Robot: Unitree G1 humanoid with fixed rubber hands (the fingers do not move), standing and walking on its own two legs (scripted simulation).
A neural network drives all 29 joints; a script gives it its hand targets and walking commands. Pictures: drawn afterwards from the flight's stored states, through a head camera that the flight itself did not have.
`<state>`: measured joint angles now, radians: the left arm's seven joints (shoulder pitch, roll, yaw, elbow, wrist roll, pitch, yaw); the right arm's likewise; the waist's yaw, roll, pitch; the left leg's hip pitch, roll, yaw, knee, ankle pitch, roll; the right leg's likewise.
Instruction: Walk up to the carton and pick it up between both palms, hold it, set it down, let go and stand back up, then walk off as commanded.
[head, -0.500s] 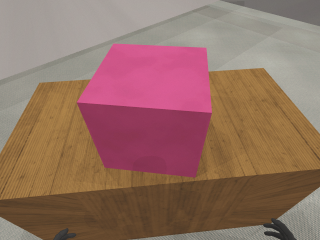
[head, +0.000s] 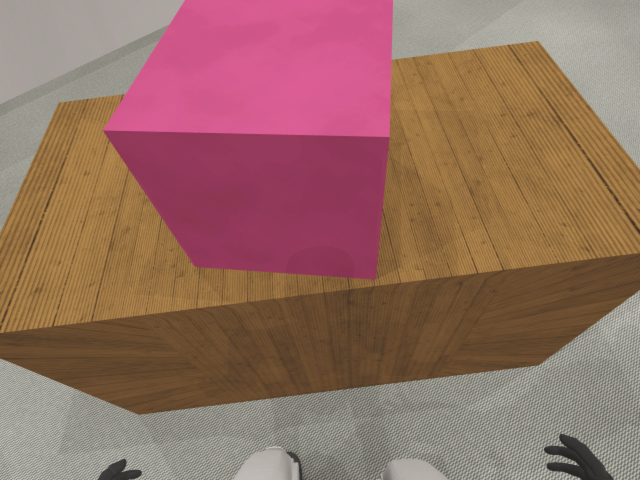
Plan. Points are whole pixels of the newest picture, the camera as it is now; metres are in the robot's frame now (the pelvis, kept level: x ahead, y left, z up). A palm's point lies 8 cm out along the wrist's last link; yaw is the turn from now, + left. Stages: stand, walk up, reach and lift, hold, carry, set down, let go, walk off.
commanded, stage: walk off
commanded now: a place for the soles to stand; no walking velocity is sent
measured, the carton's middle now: (284, 143) +0.57 +0.06 +0.05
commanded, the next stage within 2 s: none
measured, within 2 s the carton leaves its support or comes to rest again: neither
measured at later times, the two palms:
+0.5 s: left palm out of the picture +0.01 +0.32 -0.06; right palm out of the picture -0.02 -0.31 -0.12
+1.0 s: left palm out of the picture -0.12 +0.42 -0.12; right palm out of the picture -0.10 -0.21 -0.05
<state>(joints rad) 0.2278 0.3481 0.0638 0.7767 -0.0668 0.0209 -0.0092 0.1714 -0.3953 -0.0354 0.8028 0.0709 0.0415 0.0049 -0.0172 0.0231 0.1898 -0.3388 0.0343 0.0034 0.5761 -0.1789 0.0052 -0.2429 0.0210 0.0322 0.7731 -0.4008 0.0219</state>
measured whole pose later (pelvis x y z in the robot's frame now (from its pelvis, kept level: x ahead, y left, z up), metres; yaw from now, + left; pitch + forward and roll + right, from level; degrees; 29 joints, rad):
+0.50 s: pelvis -0.10 +0.01 +0.00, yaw +1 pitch -9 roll +2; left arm 0.16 0.34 0.07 0.74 -0.07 0.02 0.03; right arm 0.22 -0.43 -0.08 0.80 0.07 0.09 -0.01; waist -0.02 0.05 0.24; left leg -0.38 -0.13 -0.11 1.21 -0.45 0.01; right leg -0.24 -0.01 0.03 0.68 -0.28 -0.05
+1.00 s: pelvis -0.19 +0.12 +0.00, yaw +2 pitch -2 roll -3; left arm 0.27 0.39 0.09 0.77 -0.07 0.06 0.01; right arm 0.27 -0.41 -0.06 0.80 0.07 -0.05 -0.01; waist -0.02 -0.06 0.08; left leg -0.37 -0.05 -0.08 0.63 -0.22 0.03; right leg -0.40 0.08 0.17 1.10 -0.40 -0.04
